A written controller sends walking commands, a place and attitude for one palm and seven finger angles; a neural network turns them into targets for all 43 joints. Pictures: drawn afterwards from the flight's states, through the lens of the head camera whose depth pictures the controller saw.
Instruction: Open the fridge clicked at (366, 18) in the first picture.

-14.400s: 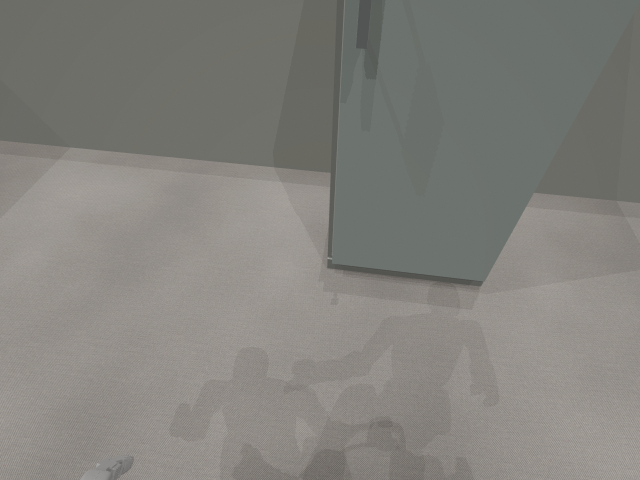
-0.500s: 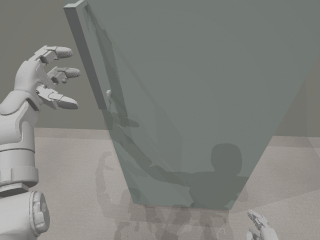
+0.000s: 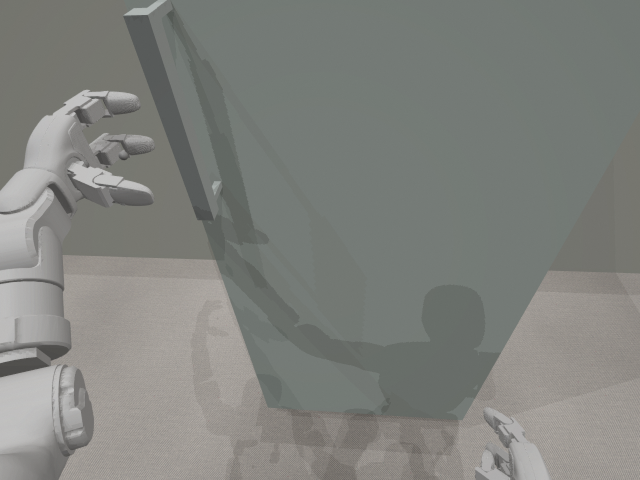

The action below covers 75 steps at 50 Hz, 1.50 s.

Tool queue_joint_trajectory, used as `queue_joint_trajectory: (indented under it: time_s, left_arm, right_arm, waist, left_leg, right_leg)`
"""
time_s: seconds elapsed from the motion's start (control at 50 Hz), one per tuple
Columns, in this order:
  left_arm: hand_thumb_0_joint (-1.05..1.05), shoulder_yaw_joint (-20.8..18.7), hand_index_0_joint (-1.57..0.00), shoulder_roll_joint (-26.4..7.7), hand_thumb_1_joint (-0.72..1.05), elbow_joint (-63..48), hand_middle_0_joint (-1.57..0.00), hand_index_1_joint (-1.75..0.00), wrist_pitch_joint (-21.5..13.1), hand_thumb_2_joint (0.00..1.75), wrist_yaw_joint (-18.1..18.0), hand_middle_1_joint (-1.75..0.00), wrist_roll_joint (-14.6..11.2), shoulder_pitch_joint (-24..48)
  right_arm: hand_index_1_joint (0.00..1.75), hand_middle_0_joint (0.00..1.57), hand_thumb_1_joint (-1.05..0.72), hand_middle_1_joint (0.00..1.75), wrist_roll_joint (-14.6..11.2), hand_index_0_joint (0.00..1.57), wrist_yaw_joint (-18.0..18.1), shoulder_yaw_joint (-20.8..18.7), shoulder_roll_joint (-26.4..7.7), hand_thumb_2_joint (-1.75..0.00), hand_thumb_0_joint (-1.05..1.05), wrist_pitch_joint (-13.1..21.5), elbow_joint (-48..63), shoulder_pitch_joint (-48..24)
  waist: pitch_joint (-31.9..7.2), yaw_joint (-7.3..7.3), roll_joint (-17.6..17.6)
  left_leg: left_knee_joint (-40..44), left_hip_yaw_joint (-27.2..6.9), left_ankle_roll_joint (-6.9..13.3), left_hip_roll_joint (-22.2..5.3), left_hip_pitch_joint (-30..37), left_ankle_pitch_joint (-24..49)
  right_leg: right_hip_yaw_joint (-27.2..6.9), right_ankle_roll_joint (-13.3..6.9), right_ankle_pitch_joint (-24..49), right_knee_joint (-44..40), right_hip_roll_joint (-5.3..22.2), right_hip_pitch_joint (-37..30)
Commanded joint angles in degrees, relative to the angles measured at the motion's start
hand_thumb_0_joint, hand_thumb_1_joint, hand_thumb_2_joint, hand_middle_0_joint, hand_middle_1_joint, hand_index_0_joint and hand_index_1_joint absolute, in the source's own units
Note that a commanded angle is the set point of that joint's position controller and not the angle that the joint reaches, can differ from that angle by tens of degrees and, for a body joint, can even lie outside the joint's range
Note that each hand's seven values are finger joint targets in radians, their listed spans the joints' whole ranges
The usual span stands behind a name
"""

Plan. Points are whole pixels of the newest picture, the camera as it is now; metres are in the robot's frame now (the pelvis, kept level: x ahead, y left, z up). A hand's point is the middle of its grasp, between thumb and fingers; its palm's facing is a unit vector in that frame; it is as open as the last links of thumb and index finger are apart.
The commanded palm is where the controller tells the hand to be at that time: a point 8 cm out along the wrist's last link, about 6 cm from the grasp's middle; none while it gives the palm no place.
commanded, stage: move the hooked fingers beside the handle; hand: left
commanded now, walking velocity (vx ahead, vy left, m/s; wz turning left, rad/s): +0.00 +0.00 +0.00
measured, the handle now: (187, 123) +0.44 +0.18 +0.26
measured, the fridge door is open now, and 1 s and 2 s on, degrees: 0 0 0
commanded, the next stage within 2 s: feel for the door with the fingertips in 1.44 s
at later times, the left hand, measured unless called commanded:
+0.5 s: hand (121, 173) +0.37 +0.24 +0.24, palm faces +0.05 -1.00 -0.05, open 14.0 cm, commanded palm +0.35 +0.29 +0.26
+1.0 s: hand (114, 158) +0.39 +0.25 +0.24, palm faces +0.07 -1.00 -0.04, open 14.0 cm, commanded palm +0.36 +0.29 +0.25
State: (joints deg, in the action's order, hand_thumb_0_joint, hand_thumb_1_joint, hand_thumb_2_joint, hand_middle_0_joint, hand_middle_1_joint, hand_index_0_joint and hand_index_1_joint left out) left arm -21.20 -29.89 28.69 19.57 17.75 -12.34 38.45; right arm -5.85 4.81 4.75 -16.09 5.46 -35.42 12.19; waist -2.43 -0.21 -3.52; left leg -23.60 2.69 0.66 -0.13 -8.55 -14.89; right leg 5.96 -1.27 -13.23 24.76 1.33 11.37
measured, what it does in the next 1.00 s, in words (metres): stands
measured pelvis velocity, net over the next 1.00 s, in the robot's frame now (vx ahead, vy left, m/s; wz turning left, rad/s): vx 0.01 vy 0.00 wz -0.01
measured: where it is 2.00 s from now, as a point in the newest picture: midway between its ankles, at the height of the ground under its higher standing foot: outside the picture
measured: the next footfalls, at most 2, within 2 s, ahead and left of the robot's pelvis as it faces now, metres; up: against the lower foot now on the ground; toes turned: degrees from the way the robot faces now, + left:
none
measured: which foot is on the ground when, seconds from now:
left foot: down 0.00-1.00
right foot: down 0.00-1.00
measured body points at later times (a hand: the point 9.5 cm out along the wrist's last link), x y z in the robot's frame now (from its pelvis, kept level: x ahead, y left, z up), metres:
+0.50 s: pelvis +0.00 +0.00 +0.00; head -0.01 -0.03 +0.45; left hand +0.36 +0.29 +0.24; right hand +0.18 -0.24 -0.09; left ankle -0.03 +0.11 -0.74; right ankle +0.00 -0.10 -0.74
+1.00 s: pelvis +0.01 +0.00 +0.00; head +0.00 -0.02 +0.45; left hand +0.38 +0.31 +0.25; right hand +0.15 -0.25 -0.09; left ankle -0.03 +0.11 -0.74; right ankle +0.00 -0.10 -0.74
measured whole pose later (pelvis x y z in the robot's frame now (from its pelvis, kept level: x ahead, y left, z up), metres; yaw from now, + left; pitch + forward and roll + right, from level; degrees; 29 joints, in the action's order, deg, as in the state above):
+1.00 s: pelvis +0.01 +0.00 +0.00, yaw +0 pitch +0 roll +0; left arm -23.9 -31.2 28.6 16.7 20.1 -12.6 36.2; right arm -5.8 4.9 4.1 -16.8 5.1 -35.3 15.1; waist -2.3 0.4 -3.0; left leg -23.9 2.9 0.7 -0.4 -8.6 -15.5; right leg 5.6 -1.2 -13.5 24.6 1.0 11.4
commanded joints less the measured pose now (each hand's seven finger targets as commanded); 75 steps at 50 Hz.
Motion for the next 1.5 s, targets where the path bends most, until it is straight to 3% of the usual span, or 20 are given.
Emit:
queue_joint_trajectory:
  time_s: [0.0, 0.1, 0.24, 0.32, 0.38, 0.4, 0.48, 0.54, 0.66, 0.74, 0.78, 0.8, 0.84, 0.88, 0.96, 1.04, 1.12, 1.28, 1.4, 1.48]
  left_arm:
    - [0.0, -0.75, -0.3, -13.09, -0.5, -12.96, -0.3, -1.2, -3.94, 0.3, 2.06, -1.2, -1.49, 24.19]
    - [0.0, -3.44, -0.3, -15.33, -0.5, -23.99, -0.3, -1.2, -8.62, 0.3, 1.46, -1.2, -3.02, 30.71]
    - [0.0, -4.05, -0.3, -14.38, -0.5, -10.74, -0.3, -1.2, -2.52, 0.3, -0.14, -1.2, -1.57, 20.2]
    - [0.0, -5.68, -0.3, -16.14, -0.5, -12.93, -0.3, -1.2, -1.35, 0.3, 1.0, -1.2, -1.47, 14.66]
    - [0.0, -5.37, -0.3, -16.08, -0.5, -20.57, -0.3, -1.2, -4.48, 0.3, 1.88, -1.2, -2.58, 17.44]
    - [0.0, -5.67, -0.3, -16.51, -0.5, -23.66, -0.3, -1.2, -5.64, 0.3, 2.11, -1.2, -2.87, 20.49]
    - [0.0, -5.84, -0.3, -18.03, -0.5, -22.21, -0.3, -1.2, -6.86, 0.3, 1.67, -1.2, -2.77, 26.4]
    - [0.0, -1.46, -0.3, -14.11, -0.5, -16.35, -0.3, -1.2, -4.99, 0.3, 1.3, -1.2, -1.69, 28.92]
    - [0.0, 0.43, -0.3, -12.65, -0.5, -7.17, -0.3, -1.2, -2.96, 0.3, 2.41, -1.2, -1.94, 27.59]
    - [0.0, -3.09, -0.3, -16.32, -0.5, -9.77, -0.3, -1.2, -5.9, 0.3, 2.06, -1.2, -2.04, 28.22]
    - [0.0, -7.72, -0.3, -21.63, -0.5, -11.0, -0.3, -1.2, -7.49, 0.3, 1.31, -1.2, -1.58, 24.54]
    - [0.0, -7.41, -0.3, -20.81, -0.5, -13.6, -0.3, -1.2, -8.32, 0.3, 1.25, -1.2, -1.59, 26.12]
    - [0.0, -8.08, -0.3, -20.65, -0.5, -14.69, -0.3, -1.2, -8.69, 0.3, 1.09, -1.2, -1.39, 24.12]
    - [0.0, -9.49, -0.3, -22.26, -0.5, -11.9, -0.3, -1.2, -7.84, 0.3, 1.32, -1.2, -1.26, 20.68]
    - [0.0, -3.79, -0.3, -16.7, -0.5, -12.76, -0.3, -1.2, -5.52, 0.3, 3.03, -1.2, -1.19, 23.03]
    - [0.0, -0.69, -0.3, -12.83, -0.5, -16.24, -0.3, -1.2, -5.25, 0.3, 3.77, -1.2, -2.41, 25.01]
    - [0.0, -1.53, -0.3, -12.77, -0.5, -19.8, -0.3, -1.2, -6.14, 0.3, 2.75, -1.2, -3.34, 27.5]
    - [0.0, -4.63, -0.3, -15.73, -0.5, -13.98, -0.3, -1.2, -3.05, 0.3, -1.27, -1.2, -1.08, 20.63]
    - [0.0, -4.33, -0.3, -15.05, -0.5, -20.4, -0.3, -1.2, -4.33, 0.3, -0.37, -1.2, -1.6, 22.42]
    - [0.0, -3.14, -0.3, -14.54, -0.5, -20.87, -0.3, -1.2, -4.6, 0.3, 0.31, -1.2, -1.84, 23.45]
  right_arm:
    - [0.3, 0.2, -0.9, 0.3, -0.41, 0.2, 0.77, -3.44, -7.55, -0.9, 0.0, 2.72, 8.78, -5.95]
    - [0.3, 0.2, -0.9, 0.3, 0.34, 0.2, 1.02, -3.21, -6.83, -0.9, 0.0, 4.09, 8.97, -6.37]
    - [0.3, 0.2, -0.9, 0.3, -0.17, 0.2, 0.62, -3.1, -7.37, -0.9, 0.0, 3.19, 7.25, -6.35]
    - [0.3, 0.2, -0.9, 0.3, -0.28, 0.2, 0.14, -3.59, -7.63, -0.9, 0.0, 2.07, 9.26, -6.56]
    - [0.3, 0.2, -0.9, 0.3, 0.02, 0.2, 0.14, -3.65, -7.13, -0.9, 0.0, 2.34, 10.36, -6.96]
    - [0.3, 0.2, -0.9, 0.3, -0.02, 0.2, 0.24, -3.4, -6.94, -0.9, 0.0, 2.61, 10.74, -7.55]
    - [0.3, 0.2, -0.9, 0.3, 0.11, 0.2, 1.16, -3.11, -7.05, -0.9, 0.0, 3.2, 8.72, -7.22]
    - [0.3, 0.2, -0.9, 0.3, -0.33, 0.2, 1.65, -2.59, -6.84, -0.9, 0.0, 3.54, 7.43, -6.81]
    - [0.3, 0.2, -0.9, 0.3, -0.52, 0.2, 1.73, -2.99, -7.63, -0.9, 0.0, 3.11, 6.72, -5.92]
    - [0.3, 0.2, -0.9, 0.3, -0.01, 0.2, 1.3, -3.17, -7.4, -0.9, 0.0, 3.28, 7.86, -5.65]
    - [0.3, 0.2, -0.9, 0.3, 0.31, 0.2, 0.84, -3.35, -7.61, -0.9, 0.0, 2.96, 8.15, -5.14]
    - [0.3, 0.2, -0.9, 0.3, 0.39, 0.2, 0.7, -3.07, -7.3, -0.9, 0.0, 3.03, 8.86, -5.34]
    - [0.3, 0.2, -0.9, 0.3, 0.35, 0.2, 0.5, -3.07, -6.99, -0.9, 0.0, 3.21, 9.49, -5.58]
    - [0.3, 0.2, -0.9, 0.3, 0.26, 0.2, 0.42, -3.42, -7.7, -0.9, 0.0, 2.78, 8.99, -4.87]
    - [0.3, 0.2, -0.9, 0.3, -0.33, 0.2, 0.69, -3.41, -7.66, -0.9, 0.0, 3.1, 9.3, -4.93]
    - [0.3, 0.2, -0.9, 0.3, -0.19, 0.2, 1.01, -3.52, -7.55, -0.9, 0.0, 3.63, 9.14, -4.78]
    - [0.3, 0.2, -0.9, 0.3, 0.07, 0.2, 1.13, -3.47, -7.36, -0.9, 0.0, 4.08, 8.52, -5.38]
    - [0.3, 0.2, -0.9, 0.3, 0.27, 0.2, 0.39, -3.31, -7.44, -0.9, 0.0, 2.58, 7.72, -5.73]
    - [0.3, 0.2, -0.9, 0.3, 0.23, 0.2, 0.39, -3.03, -6.65, -0.9, 0.0, 2.01, 9.76, -7.18]
    - [0.3, 0.2, -0.9, 0.3, 0.13, 0.2, 0.73, -2.95, -6.65, -0.9, 0.0, 2.24, 9.26, -7.37]
  waist:
    - [-14.15, 0.62, 2.61]
    - [-21.49, 0.27, -1.75]
    - [-10.44, -0.89, 1.11]
    - [-14.83, -1.73, 3.34]
    - [-17.74, -1.08, 4.32]
    - [-19.33, -1.05, 2.64]
    - [-15.61, 0.16, -0.6]
    - [-11.35, 1.31, -4.66]
    - [-11.89, 1.54, 2.31]
    - [-17.19, 0.26, 2.9]
    - [-18.96, -1.18, 1.92]
    - [-20.24, -1.13, 1.46]
    - [-19.02, -1.56, -0.37]
    - [-15.99, -1.53, 2.63]
    - [-13.27, 0.04, -2.44]
    - [-15.12, 0.89, -1.86]
    - [-17.3, 0.69, -0.97]
    - [-14.01, -1.32, 1.74]
    - [-17.49, -0.94, 1.8]
    - [-15.67, -0.24, 0.39]
  left_leg:
    - [1.12, -4.21, 1.89, -0.57, 4.58, 15.79]
    - [0.03, -5.11, 1.69, -0.1, 10.42, 20.56]
    - [1.92, -4.15, 1.26, -0.28, 2.53, 15.55]
    - [1.02, -3.54, 1.64, -0.23, 2.8, 18.44]
    - [0.12, -3.79, 1.92, -0.56, 5.51, 20.82]
    - [0.26, -3.87, 1.98, -0.24, 6.42, 20.35]
    - [0.39, -3.85, 2.02, -0.19, 7.24, 16.55]
    - [1.18, -4.45, 1.56, 0.05, 6.05, 13.54]
    - [0.87, -4.89, 1.86, 0.01, 3.61, 11.38]
    - [0.48, -4.98, 1.95, 0.06, 4.61, 14.65]
    - [0.36, -4.52, 1.78, -0.27, 4.43, 17.11]
    - [0.62, -4.48, 1.85, -0.02, 4.49, 18.75]
    - [0.77, -4.33, 1.64, -0.17, 4.58, 19.91]
    - [1.14, -3.95, 1.87, -0.63, 3.08, 18.71]
    - [1.26, -4.05, 1.62, -0.61, 4.28, 16.56]
    - [0.47, -5.0, 1.62, -0.58, 7.2, 17.88]
    - [0.27, -5.28, 1.49, -0.35, 8.53, 18.77]
    - [1.31, -4.8, 0.99, -0.65, 4.3, 18.75]
    - [0.69, -4.3, 1.47, -0.51, 6.11, 21.29]
    - [0.59, -4.53, 1.52, -0.62, 7.18, 19.36]
  right_leg:
    - [-3.39, -0.58, 17.17, -2.02, 0.72, -4.43]
    - [-3.63, -0.91, 20.03, -1.61, 0.4, -6.63]
    - [-2.99, -0.71, 16.71, -2.22, 0.73, -4.31]
    - [-3.43, -0.49, 21.12, -1.09, 0.97, -7.34]
    - [-3.49, -0.42, 23.26, -0.68, 0.86, -8.25]
    - [-3.76, -0.37, 22.7, -0.77, 0.73, -8.47]
    - [-3.94, -0.43, 17.69, -2.44, 0.6, -5.08]
    - [-3.56, -0.76, 13.75, -3.16, 0.54, -1.81]
    - [-3.49, -0.49, 12.38, -3.04, 0.72, -1.8]
    - [-3.85, -0.63, 15.81, -1.98, 0.9, -5.23]
    - [-4.19, -0.68, 18.32, -1.54, 1.1, -7.8]
    - [-4.14, -0.71, 20.59, -1.04, 1.07, -9.31]
    - [-3.81, -0.88, 21.49, -0.76, 1.02, -9.07]
    - [-3.73, -0.63, 20.57, -1.54, 0.98, -8.45]
    - [-3.47, -0.78, 17.14, -2.0, 0.62, -4.1]
    - [-3.08, -0.99, 16.92, -1.98, 0.19, -2.91]
    - [-2.97, -0.91, 17.44, -1.79, 0.12, -3.7]
    - [-2.9, -1.0, 17.55, -1.58, 0.61, -5.21]
    - [-3.27, -0.75, 21.64, -0.86, 0.62, -7.39]
    - [-3.39, -0.84, 19.09, -1.73, 0.47, -5.35]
